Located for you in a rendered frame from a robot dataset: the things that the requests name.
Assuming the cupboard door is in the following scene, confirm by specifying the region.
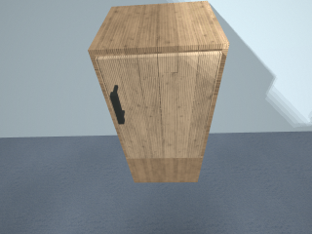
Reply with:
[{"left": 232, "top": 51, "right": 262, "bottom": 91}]
[{"left": 96, "top": 51, "right": 222, "bottom": 159}]

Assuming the handle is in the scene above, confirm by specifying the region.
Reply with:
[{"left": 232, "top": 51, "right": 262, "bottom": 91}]
[{"left": 110, "top": 85, "right": 125, "bottom": 125}]

